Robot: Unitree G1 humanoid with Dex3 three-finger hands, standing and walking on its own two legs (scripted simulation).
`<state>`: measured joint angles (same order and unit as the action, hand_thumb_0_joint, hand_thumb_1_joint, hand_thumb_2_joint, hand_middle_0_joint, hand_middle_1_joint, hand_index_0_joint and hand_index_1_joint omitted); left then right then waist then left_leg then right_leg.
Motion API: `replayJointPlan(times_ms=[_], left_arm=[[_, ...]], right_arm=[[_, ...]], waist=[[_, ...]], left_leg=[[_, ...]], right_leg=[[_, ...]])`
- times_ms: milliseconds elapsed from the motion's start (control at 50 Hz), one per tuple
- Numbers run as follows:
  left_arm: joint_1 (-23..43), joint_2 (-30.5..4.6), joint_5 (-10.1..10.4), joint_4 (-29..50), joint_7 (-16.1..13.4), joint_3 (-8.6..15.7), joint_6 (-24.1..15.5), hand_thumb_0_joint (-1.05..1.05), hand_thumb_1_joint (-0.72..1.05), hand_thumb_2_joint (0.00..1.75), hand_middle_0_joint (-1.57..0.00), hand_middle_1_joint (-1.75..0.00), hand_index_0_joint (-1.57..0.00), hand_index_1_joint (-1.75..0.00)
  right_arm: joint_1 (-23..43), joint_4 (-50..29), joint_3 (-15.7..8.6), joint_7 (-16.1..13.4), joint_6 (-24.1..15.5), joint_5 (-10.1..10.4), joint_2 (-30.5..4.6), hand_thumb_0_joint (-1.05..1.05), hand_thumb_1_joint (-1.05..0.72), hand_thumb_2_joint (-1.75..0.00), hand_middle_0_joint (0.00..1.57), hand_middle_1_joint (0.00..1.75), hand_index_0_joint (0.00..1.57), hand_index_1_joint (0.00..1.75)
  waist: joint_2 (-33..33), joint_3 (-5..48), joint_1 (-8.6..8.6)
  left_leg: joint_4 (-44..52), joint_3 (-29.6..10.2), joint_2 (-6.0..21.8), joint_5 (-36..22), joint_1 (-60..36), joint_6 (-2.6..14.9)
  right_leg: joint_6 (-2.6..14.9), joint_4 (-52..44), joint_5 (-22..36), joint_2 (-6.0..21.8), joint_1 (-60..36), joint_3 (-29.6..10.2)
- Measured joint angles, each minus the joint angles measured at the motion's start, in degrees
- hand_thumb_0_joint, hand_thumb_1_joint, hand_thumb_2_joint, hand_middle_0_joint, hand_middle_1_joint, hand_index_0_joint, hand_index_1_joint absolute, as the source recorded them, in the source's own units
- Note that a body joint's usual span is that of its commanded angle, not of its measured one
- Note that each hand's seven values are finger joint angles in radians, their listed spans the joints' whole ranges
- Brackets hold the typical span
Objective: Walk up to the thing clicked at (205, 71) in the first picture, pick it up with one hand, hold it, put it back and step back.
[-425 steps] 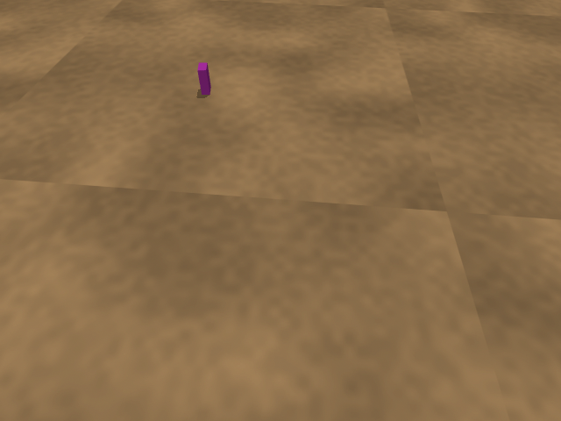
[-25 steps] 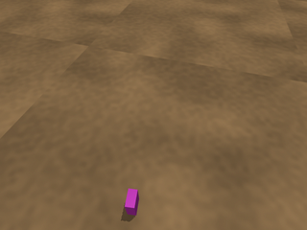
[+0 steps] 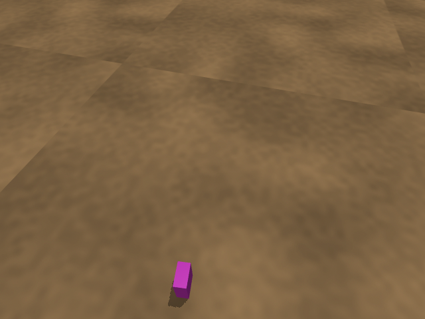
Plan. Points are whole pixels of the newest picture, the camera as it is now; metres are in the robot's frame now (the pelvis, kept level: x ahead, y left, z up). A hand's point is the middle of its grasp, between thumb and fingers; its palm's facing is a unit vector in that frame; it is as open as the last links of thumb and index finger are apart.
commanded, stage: stand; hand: left
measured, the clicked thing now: (183, 280) +0.37 +0.13 -0.70
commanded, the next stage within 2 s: go down in 0.16 s
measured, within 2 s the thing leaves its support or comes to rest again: neither
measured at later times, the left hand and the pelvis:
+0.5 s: hand (99, 315) +0.16 +0.25 -0.17, palm faces +0.05 -0.95 -0.32, open 11.2 cm; pelvis -0.01 +0.00 -0.02, yaw -1 degrees
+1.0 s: hand out of the picture +0.15 +0.27 -0.21, palm faces +0.06 -0.95 -0.31, open 17.1 cm; pelvis -0.01 +0.01 -0.08, yaw -2 degrees
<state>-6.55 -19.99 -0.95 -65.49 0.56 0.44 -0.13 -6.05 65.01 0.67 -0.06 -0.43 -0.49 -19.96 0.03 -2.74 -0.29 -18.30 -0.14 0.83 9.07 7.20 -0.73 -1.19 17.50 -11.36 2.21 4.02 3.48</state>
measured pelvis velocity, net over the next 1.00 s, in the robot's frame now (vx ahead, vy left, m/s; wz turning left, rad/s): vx -0.01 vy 0.01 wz -0.03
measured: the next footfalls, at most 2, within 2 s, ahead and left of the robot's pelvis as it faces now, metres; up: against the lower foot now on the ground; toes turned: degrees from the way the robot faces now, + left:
none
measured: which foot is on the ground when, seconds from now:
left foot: down 0.00-1.00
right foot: down 0.00-1.00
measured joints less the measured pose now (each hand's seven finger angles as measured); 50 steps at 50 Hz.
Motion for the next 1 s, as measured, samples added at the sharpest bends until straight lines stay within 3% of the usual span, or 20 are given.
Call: replayJointPlan(times_ms=[280,340,380,460,580,800,1000], left_arm=[[-0.26,0.01,0.04,0.25,-0.03,-0.07,-0.12,0.00,0.90,0.90,-0.20,-0.30,-0.20,-0.30],[0.58,0.94,1.68,3.99,-1.01,1.49,-1.10,0.01,0.86,0.86,-0.17,-0.26,-0.16,-0.26],[4.06,1.32,1.36,3.39,-1.01,3.36,-1.43,0.01,0.80,0.79,-0.14,-0.21,-0.13,-0.21],[9.80,0.29,-1.14,2.80,0.20,7.99,-0.69,0.01,0.60,0.61,-0.09,-0.12,-0.07,-0.13],[8.59,-0.10,-2.32,8.44,1.38,11.33,2.81,0.00,0.25,0.35,-0.07,-0.05,-0.04,-0.06],[-0.51,0.94,-1.46,23.57,2.49,12.95,7.70,0.00,-0.28,0.15,-0.08,-0.03,-0.05,-0.06],[-6.91,0.95,-0.20,37.02,3.09,13.05,13.17,0.00,-0.47,0.11,-0.09,-0.03,-0.05,-0.06]], right_arm=[[-0.04,-0.18,-0.04,0.07,0.04,0.02,-0.01,0.01,-0.90,-0.89,0.20,0.30,0.20,0.30],[-2.63,-7.81,-0.14,-1.47,-0.96,2.44,0.52,0.01,-0.91,-0.90,0.20,0.30,0.20,0.29],[-3.54,-11.82,-0.36,-2.12,-1.64,3.11,1.55,0.01,-0.92,-0.90,0.20,0.30,0.20,0.29],[-4.81,-17.09,-1.20,-2.07,-2.05,2.28,4.51,0.01,-0.93,-0.91,0.20,0.30,0.20,0.29],[-7.88,-22.28,-1.77,-1.32,-1.84,2.01,6.47,0.01,-0.91,-0.90,0.20,0.30,0.20,0.30],[-9.03,-28.52,-2.57,-1.89,-4.35,1.77,5.82,0.01,-0.86,-0.89,0.20,0.30,0.20,0.30],[-6.47,-32.34,-1.58,-3.68,-6.84,1.29,6.47,0.01,-0.83,-0.88,0.20,0.30,0.20,0.30]], waist=[[0.03,-0.08,0.02],[-0.11,-0.20,0.12],[0.00,-0.46,0.28],[1.10,0.79,0.89],[1.18,3.18,2.24],[0.34,6.67,2.32],[0.06,8.55,2.25]], left_leg=[[-0.18,0.04,0.09,0.24,0.04,-0.02],[-3.53,-0.04,0.12,1.34,4.19,0.10],[-6.33,-0.15,0.27,2.14,7.68,0.09],[-12.48,0.16,0.88,4.35,15.06,-0.15],[-19.32,0.82,1.46,7.86,21.13,-0.04],[-34.55,0.55,1.87,15.25,33.63,0.51],[-42.56,-0.73,2.06,18.77,40.67,0.56]], right_leg=[[0.02,-0.10,-0.07,-0.09,-0.06,-0.05],[0.18,3.56,-1.31,-0.03,4.20,-0.07],[0.31,6.36,-2.17,-0.11,7.66,-0.06],[0.60,12.70,-4.31,-0.53,15.36,-0.63],[0.52,18.91,-7.15,-0.91,21.49,-1.53],[-0.12,33.03,-13.90,-0.97,33.45,-1.83],[-0.25,40.12,-17.31,-1.09,39.61,-0.90]])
